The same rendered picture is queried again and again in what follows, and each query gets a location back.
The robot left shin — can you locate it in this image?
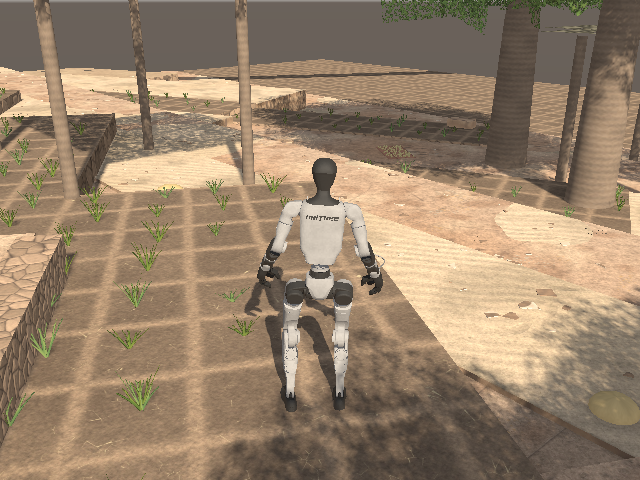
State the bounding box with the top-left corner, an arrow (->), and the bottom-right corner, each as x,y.
282,330 -> 298,398

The robot left forearm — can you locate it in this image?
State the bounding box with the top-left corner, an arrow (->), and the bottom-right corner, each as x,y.
260,238 -> 280,271

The right robot hand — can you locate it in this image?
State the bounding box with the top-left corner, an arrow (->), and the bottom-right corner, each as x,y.
361,272 -> 383,295

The robot right upper arm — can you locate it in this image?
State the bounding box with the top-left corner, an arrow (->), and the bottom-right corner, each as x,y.
344,202 -> 371,258

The robot left upper arm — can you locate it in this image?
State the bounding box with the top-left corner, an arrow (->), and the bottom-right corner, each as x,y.
270,200 -> 302,254

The robot right forearm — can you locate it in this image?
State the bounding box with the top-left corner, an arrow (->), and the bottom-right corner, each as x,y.
361,242 -> 380,278

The robot shin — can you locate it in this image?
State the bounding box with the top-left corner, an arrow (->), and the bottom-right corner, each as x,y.
334,330 -> 349,397
282,330 -> 298,398

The left robot hand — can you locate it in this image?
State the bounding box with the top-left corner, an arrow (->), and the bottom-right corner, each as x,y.
257,267 -> 280,288

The robot right shin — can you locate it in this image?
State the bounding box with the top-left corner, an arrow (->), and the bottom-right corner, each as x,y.
334,330 -> 349,397

